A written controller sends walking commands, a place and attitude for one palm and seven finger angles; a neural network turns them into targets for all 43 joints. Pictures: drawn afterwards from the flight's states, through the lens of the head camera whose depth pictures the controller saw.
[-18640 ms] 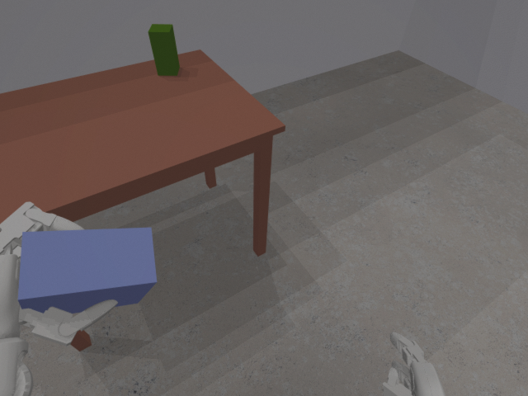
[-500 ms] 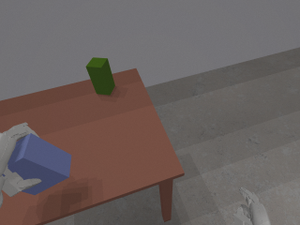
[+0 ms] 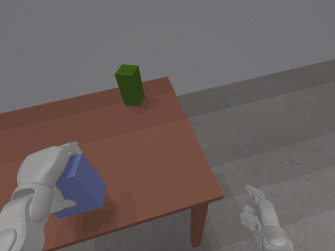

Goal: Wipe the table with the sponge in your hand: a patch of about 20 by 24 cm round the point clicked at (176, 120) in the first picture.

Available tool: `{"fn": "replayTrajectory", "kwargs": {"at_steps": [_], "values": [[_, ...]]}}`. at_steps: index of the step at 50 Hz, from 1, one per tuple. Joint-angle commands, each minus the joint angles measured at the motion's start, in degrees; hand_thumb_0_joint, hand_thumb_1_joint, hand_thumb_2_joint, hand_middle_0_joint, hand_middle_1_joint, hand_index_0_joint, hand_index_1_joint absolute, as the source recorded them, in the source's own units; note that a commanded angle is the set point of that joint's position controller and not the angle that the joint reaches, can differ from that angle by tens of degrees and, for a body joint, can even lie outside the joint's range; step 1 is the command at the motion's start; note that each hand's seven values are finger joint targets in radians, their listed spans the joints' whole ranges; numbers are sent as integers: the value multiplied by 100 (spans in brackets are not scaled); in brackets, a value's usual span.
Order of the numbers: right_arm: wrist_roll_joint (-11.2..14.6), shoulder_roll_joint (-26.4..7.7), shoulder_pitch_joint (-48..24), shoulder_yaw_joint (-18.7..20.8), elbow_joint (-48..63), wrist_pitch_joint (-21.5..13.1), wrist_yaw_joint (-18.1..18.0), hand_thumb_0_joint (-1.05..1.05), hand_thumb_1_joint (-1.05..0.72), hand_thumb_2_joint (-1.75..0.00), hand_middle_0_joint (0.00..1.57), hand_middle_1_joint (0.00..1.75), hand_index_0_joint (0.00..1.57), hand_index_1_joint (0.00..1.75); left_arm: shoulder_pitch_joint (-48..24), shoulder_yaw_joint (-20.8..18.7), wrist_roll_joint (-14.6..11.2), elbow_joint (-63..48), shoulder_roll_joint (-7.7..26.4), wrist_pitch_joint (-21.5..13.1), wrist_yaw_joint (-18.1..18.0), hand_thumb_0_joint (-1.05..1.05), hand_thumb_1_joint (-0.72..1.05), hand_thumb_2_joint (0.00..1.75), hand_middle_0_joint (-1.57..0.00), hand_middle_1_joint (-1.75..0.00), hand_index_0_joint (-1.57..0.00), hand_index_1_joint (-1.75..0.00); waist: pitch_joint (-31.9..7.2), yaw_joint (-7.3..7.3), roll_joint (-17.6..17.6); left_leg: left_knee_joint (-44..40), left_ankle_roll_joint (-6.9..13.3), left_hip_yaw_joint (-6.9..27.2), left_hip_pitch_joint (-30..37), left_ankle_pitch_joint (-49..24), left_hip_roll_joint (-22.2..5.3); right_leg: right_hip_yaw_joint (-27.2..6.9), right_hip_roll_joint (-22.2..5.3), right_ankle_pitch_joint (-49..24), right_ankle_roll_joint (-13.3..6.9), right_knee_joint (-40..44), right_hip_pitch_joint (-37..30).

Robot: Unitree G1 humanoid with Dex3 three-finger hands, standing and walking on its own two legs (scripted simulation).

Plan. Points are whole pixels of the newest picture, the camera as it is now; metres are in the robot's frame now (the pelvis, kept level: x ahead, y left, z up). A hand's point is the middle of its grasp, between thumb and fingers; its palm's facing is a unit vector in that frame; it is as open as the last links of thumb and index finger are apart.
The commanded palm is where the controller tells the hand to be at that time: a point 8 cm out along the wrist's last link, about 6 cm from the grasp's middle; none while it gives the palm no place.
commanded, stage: turn the palm down, sponge in hand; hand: left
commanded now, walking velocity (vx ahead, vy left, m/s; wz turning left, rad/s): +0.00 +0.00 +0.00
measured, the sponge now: (74, 191) +0.21 +0.26 +0.04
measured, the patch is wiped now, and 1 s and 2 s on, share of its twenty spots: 0.00 0.00 0.00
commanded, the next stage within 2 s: move the sponge above the wiping area in 0.66 s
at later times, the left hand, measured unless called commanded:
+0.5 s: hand (75, 176) +0.22 +0.23 +0.11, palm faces -0.01 -0.04 -1.00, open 10.5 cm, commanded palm +0.19 +0.25 +0.18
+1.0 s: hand (60, 167) +0.23 +0.26 +0.13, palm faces +0.15 -0.03 -0.99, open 10.4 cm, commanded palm +0.19 +0.24 +0.17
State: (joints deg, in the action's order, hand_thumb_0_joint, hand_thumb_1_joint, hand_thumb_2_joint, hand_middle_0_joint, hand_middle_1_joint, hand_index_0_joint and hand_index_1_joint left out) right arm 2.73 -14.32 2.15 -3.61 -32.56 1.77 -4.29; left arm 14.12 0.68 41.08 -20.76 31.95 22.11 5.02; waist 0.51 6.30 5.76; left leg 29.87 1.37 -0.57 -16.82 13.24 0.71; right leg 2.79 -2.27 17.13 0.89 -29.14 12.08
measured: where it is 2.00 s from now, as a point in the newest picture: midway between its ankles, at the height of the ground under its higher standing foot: outside the picture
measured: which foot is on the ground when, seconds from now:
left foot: down 0.00-1.00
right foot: down 0.00-1.00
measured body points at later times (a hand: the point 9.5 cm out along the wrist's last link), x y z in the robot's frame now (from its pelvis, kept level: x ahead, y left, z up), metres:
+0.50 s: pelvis +0.00 -0.03 +0.00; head +0.00 -0.07 +0.45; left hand +0.22 +0.23 +0.16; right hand +0.27 -0.23 -0.07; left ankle +0.03 +0.10 -0.74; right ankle -0.02 -0.13 -0.74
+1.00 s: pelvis +0.00 -0.04 +0.00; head -0.01 -0.08 +0.45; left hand +0.21 +0.26 +0.18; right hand +0.25 -0.24 -0.08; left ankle +0.03 +0.10 -0.74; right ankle -0.02 -0.13 -0.74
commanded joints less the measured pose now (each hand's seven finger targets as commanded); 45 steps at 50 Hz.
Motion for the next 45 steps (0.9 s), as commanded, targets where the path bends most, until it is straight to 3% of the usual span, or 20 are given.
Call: {"fn": "replayTrajectory", "kwargs": {"at_steps": [1,3,4,7,10,14,17,20,23,24,28,33,35,38,39,40,41,43,44,45], "values": [[-175,-495,-874,263,768,-337,-39,0,-90,-90,20,30,20,30,-1342,-1787,828,-1607,1993,-795,-790,0,10,130,-120,-160,-120,-160,-1699,117,367,-536,21,662,1163,-1409,-306,-110,291,-945,-392,343,-211],[-167,-552,-1023,299,568,-281,27,0,-90,-90,20,30,20,30,-1264,-2257,910,-1175,2215,-584,-1135,0,10,130,-120,-160,-120,-160,-1479,263,555,-491,-42,648,1077,-1475,-249,-340,408,-952,-531,462,-248],[-105,-447,-1029,286,595,-268,75,0,-90,-90,20,30,20,30,-1497,-1738,796,-1121,1541,-476,-1254,0,10,130,-120,-160,-120,-160,-1472,139,445,-448,-66,530,1092,-1605,-283,-125,294,-1011,-462,461,-176],[-19,-591,-1193,335,459,-157,124,0,-90,-90,20,30,20,30,-1424,-1549,644,-287,1335,70,-1346,0,10,130,-120,-160,-120,-160,-1202,143,201,-541,-132,404,956,-1421,-229,-128,243,-978,-401,590,-110],[107,-636,-1522,267,561,-146,117,0,-90,-90,20,30,20,30,-1335,-776,551,-119,834,524,-922,0,10,130,-120,-160,-120,-160,-981,18,-157,-628,-72,313,836,-1147,-129,-102,199,-982,-342,670,-163],[155,-580,-1670,233,779,-302,50,0,-90,-90,20,30,20,30,-1405,117,591,-468,275,475,-367,0,10,130,-120,-160,-120,-160,-964,-139,-389,-563,110,300,882,-874,-9,-121,196,-917,-322,726,-139],[9,-599,-1472,246,707,-349,23,0,-90,-90,20,30,20,30,-1794,-499,964,-798,1248,153,-270,0,10,130,-120,-160,-120,-160,-1265,-18,-538,-563,155,333,1018,-960,29,-237,170,-865,-308,700,-251],[-128,-548,-1397,260,636,-405,-7,0,-90,-90,20,30,20,30,-2003,-1446,1508,-1196,2197,-252,-520,0,10,130,-120,-160,-120,-160,-1728,186,-193,-360,140,309,1297,-1574,58,-432,190,-1296,-423,629,-528],[-131,-564,-1394,332,488,-341,44,0,-90,-90,20,30,20,30,-1701,-1983,1457,-1012,2283,-332,-938,0,10,130,-120,-160,-120,-160,-1506,293,245,-341,61,392,1363,-1859,53,-760,304,-1634,-597,754,-593],[-89,-463,-1403,309,526,-347,85,0,-90,-90,20,30,20,30,-1864,-1531,1341,-887,1663,-313,-1025,0,10,130,-120,-160,-120,-160,-1450,190,90,-349,42,308,1351,-1898,18,-565,213,-1700,-532,731,-534],[72,-585,-1689,352,384,-271,152,0,-90,-90,20,30,20,30,-1455,-1259,798,131,1059,227,-1036,0,10,130,-120,-160,-120,-160,-702,139,6,-516,-34,226,1023,-1386,-22,-560,231,-1415,-444,888,-256],[180,-607,-1891,285,682,-319,75,0,-90,-90,20,30,20,30,-1307,-67,677,-15,374,574,-353,0,10,130,-120,-160,-120,-160,-587,-60,-481,-558,89,150,864,-986,49,-483,174,-1168,-314,872,-178],[137,-609,-1638,289,731,-382,51,0,-90,-90,20,30,20,30,-1370,-68,748,-266,604,399,-192,0,10,130,-120,-160,-120,-160,-847,-98,-592,-494,165,134,922,-1019,67,-434,113,-1192,-261,810,-282],[-51,-634,-1683,286,701,-393,45,0,-90,-90,20,30,20,30,-1808,-1064,1279,-995,1849,31,-230,0,10,130,-120,-160,-120,-160,-1468,123,-491,-383,177,216,1230,-1382,100,-665,180,-1531,-361,694,-516],[-68,-526,-1567,285,770,-447,29,0,-90,-90,20,30,20,30,-1877,-971,1326,-1309,1632,-178,-324,0,10,130,-120,-160,-120,-160,-1784,101,-403,-304,198,126,1313,-1637,90,-500,118,-1832,-332,567,-683],[-124,-558,-1385,345,670,-459,16,0,-90,-90,20,30,20,30,-1672,-1552,1425,-1213,2115,-346,-498,0,10,130,-120,-160,-120,-160,-1817,206,-417,-245,167,163,1395,-1873,79,-582,149,-2059,-391,581,-680],[-138,-521,-1371,341,662,-452,27,0,-90,-90,20,30,20,30,-1569,-1466,1410,-1242,1856,-459,-636,0,10,130,-120,-160,-120,-160,-1813,199,-245,-258,139,160,1436,-1979,86,-576,138,-2193,-409,612,-695],[-125,-554,-1284,396,538,-430,65,0,-90,-90,20,30,20,30,-1269,-1845,1372,-1063,1964,-450,-958,0,10,130,-120,-160,-120,-160,-1488,269,66,-310,67,274,1401,-1938,39,-773,255,-2033,-541,722,-568],[-77,-467,-1312,388,550,-425,87,0,-90,-90,20,30,20,30,-1508,-1434,1298,-919,1395,-418,-1067,0,10,130,-120,-160,-120,-160,-1346,152,-6,-335,52,212,1367,-1867,-24,-602,184,-1902,-477,734,-419],[-35,-531,-1238,452,448,-414,107,0,-90,-90,20,30,20,30,-1476,-1559,1228,-548,1436,-327,-1188,0,10,130,-120,-160,-120,-160,-1189,169,-19,-357,15,207,1292,-1777,-62,-605,205,-1769,-478,757,-332]]}}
